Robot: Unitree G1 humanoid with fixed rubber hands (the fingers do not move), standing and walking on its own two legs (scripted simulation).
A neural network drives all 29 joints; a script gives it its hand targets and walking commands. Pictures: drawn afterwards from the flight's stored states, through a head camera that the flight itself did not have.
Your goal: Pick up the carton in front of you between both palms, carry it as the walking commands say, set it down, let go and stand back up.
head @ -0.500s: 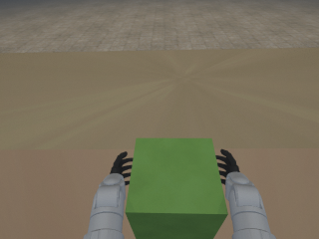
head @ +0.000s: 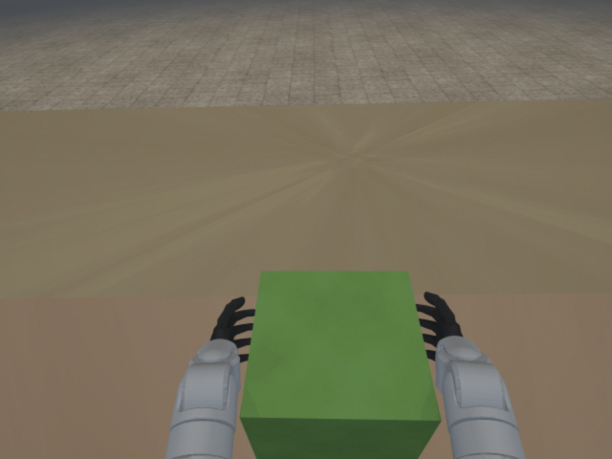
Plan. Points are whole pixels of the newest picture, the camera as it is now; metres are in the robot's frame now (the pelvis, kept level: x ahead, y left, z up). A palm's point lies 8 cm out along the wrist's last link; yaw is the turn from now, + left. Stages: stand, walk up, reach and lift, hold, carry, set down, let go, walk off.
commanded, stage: reach and lift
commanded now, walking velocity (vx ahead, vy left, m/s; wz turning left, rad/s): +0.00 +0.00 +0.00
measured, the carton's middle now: (333, 378) +0.28 +0.00 -0.04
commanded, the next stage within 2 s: hold in 0.20 s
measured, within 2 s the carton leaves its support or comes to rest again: neither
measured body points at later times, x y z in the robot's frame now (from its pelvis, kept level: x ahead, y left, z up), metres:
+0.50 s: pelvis -0.01 +0.00 +0.00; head -0.06 +0.00 +0.45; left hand +0.29 +0.15 +0.04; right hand +0.29 -0.16 +0.05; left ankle +0.01 +0.13 -0.74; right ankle +0.00 -0.13 -0.74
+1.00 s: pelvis +0.02 -0.02 -0.01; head -0.02 -0.02 +0.44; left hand +0.32 +0.13 +0.07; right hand +0.32 -0.18 +0.07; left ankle +0.01 +0.13 -0.74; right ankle +0.00 -0.13 -0.75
